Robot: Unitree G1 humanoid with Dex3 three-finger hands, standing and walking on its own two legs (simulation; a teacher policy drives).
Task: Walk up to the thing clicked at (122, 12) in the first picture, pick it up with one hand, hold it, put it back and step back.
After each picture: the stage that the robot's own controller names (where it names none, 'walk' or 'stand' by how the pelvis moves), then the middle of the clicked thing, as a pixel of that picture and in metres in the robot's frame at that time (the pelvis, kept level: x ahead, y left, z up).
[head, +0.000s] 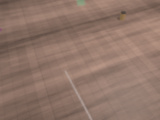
stand; (122, 15) +1.93 -0.58 -0.72
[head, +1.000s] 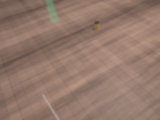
walk; (96, 25) +1.86 -0.07 -0.69
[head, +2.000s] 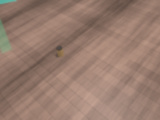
walk; (60, 51) +1.26 +0.34 -0.72
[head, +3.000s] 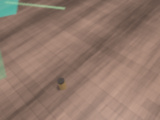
walk; (62, 84) +0.83 +0.29 -0.72
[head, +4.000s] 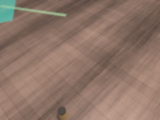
walk; (63, 113) +0.53 +0.24 -0.71
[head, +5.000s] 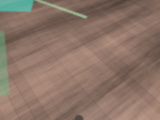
stand; out of the picture +0.46 -0.01 -0.70
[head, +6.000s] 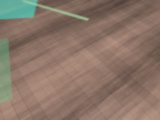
stand; out of the picture +0.43 +0.06 -0.71
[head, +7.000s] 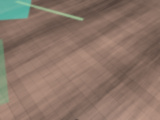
stand; out of the picture +0.44 +0.07 -0.72
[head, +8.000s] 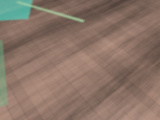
stand; out of the picture +0.41 +0.06 -0.73
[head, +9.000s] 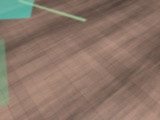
stand; out of the picture +0.41 +0.06 -0.73
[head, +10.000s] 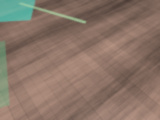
stand; out of the picture +0.41 +0.06 -0.73
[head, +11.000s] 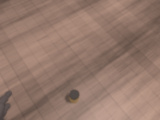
go down; (74, 96) +0.45 +0.03 -0.59
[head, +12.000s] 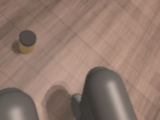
go down; (27, 42) +0.53 +0.08 -0.28
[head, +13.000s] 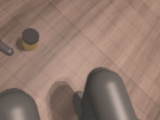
close in; (30, 40) +0.52 +0.07 -0.31
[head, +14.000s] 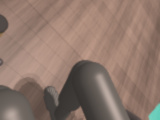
close in; out of the picture +0.52 +0.11 -0.30
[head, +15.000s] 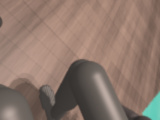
close in; out of the picture +0.53 +0.12 -0.30
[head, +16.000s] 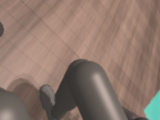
close; out of the picture +0.51 +0.11 -0.28
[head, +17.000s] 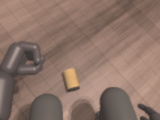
lift; (71, 80) +0.42 +0.01 -0.42
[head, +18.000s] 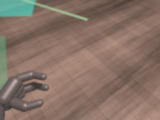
go down; out of the picture +0.34 -0.01 -0.69
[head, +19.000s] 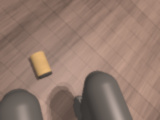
go down; (41, 65) +0.44 +0.04 -0.35
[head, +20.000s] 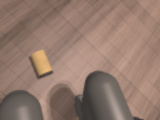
go down; (42, 64) +0.43 +0.04 -0.36
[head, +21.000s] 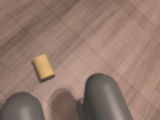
go down; (44, 68) +0.43 +0.04 -0.35
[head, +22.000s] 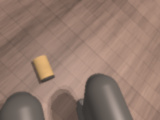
close in; (44, 68) +0.43 +0.04 -0.35
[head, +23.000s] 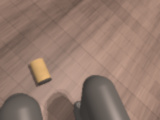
go down; (40, 71) +0.44 +0.04 -0.35
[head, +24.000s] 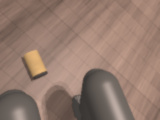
go down; (35, 64) +0.43 +0.06 -0.32
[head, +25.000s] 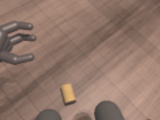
close in; (68, 94) +0.40 +0.02 -0.51
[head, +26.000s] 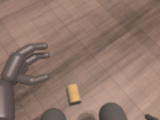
close in; (74, 94) +0.40 +0.02 -0.52
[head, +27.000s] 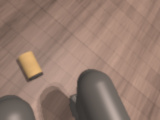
go down; (30, 66) +0.43 +0.05 -0.33
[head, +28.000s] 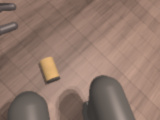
close in; (50, 70) +0.43 +0.04 -0.36
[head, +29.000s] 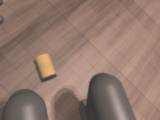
close in; (46, 67) +0.44 +0.04 -0.34
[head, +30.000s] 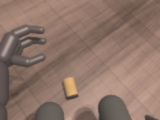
hold; (70, 88) +0.42 +0.02 -0.47
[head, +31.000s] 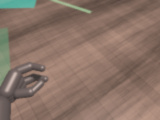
hold; out of the picture +0.35 +0.02 -0.69
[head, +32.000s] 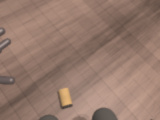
go down; (65, 98) +0.38 +0.03 -0.56
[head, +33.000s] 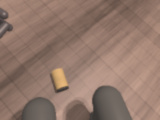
hold; (60, 80) +0.44 +0.03 -0.41
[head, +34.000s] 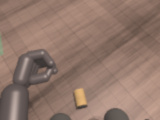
hold; (80, 98) +0.40 +0.03 -0.55
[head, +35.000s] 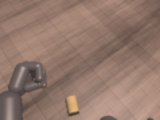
crouch; (72, 105) +0.38 +0.03 -0.59
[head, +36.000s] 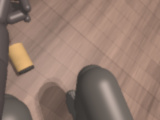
lower; (20, 58) +0.44 +0.07 -0.31
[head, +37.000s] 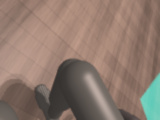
lower; out of the picture +0.44 +0.10 -0.32
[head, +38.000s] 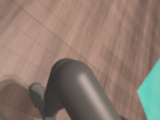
hold; out of the picture +0.44 +0.11 -0.32
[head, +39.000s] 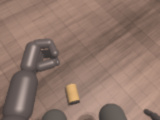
hold; (72, 94) +0.41 +0.03 -0.52
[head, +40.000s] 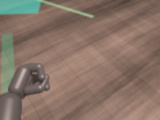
hold; out of the picture +0.36 +0.02 -0.70
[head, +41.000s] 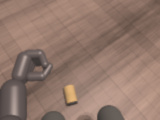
lower; (70, 95) +0.40 +0.03 -0.53
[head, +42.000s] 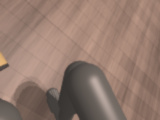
lower; out of the picture +0.44 +0.10 -0.30
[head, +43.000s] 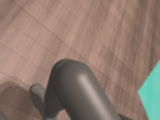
lower; out of the picture +0.44 +0.12 -0.32
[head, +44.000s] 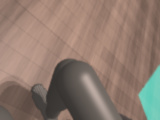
lower; out of the picture +0.44 +0.12 -0.31
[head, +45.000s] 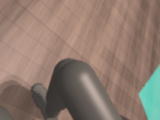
hold; out of the picture +0.44 +0.11 -0.32
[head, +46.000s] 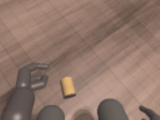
lower; (68, 87) +0.42 +0.03 -0.49
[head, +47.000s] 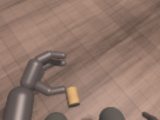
crouch; (72, 96) +0.41 +0.03 -0.54
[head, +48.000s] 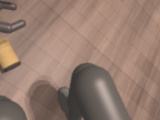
lower; (5, 54) +0.45 +0.09 -0.31
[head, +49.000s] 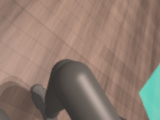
rest; out of the picture +0.45 +0.12 -0.32
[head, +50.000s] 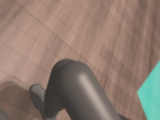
lower; out of the picture +0.44 +0.12 -0.32
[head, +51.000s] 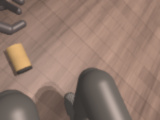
hold; (19, 59) +0.45 +0.10 -0.32
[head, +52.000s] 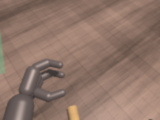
crouch; (73, 115) +0.40 +0.04 -0.62
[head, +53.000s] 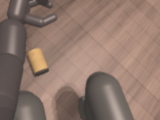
lower; (38, 62) +0.46 +0.06 -0.35
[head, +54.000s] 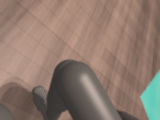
lower; out of the picture +0.45 +0.12 -0.32
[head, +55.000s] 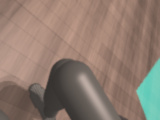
lower; out of the picture +0.45 +0.13 -0.32
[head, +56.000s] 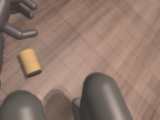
hold; (30, 63) +0.45 +0.09 -0.34
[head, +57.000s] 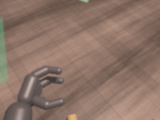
crouch; out of the picture +0.39 +0.05 -0.66
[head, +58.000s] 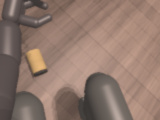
lower; (36, 62) +0.46 +0.06 -0.35
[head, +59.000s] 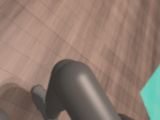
lower; out of the picture +0.45 +0.13 -0.32
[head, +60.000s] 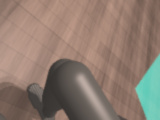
lower; out of the picture +0.45 +0.14 -0.32
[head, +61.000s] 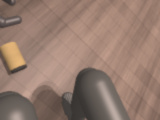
hold; (13, 57) +0.45 +0.11 -0.33
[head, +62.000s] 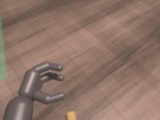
crouch; out of the picture +0.40 +0.05 -0.65
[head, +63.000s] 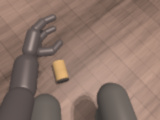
walk; (60, 71) +0.46 +0.05 -0.40
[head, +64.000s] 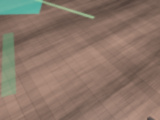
stand; out of the picture +0.37 +0.04 -0.69
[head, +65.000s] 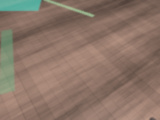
stand; out of the picture +0.37 +0.04 -0.68
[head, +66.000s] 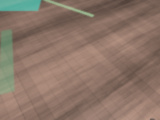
stand; out of the picture +0.37 +0.04 -0.68
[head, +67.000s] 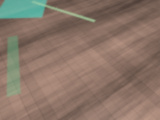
stand; out of the picture +0.40 +0.07 -0.74
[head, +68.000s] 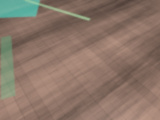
stand; out of the picture +0.38 +0.08 -0.75
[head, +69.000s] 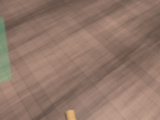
walk; (71, 118) +0.40 +0.09 -0.74
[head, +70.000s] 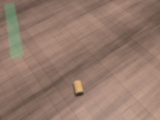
walk; (78, 88) +0.63 +0.06 -0.73
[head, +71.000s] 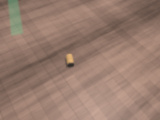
walk; (69, 60) +0.97 +0.07 -0.73
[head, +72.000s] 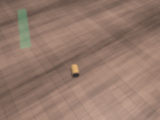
stand; (75, 70) +0.98 +0.08 -0.73
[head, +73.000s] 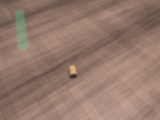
stand; (72, 71) +0.97 +0.11 -0.75
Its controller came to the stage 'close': yes
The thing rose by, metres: 0.01
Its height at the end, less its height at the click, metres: -0.02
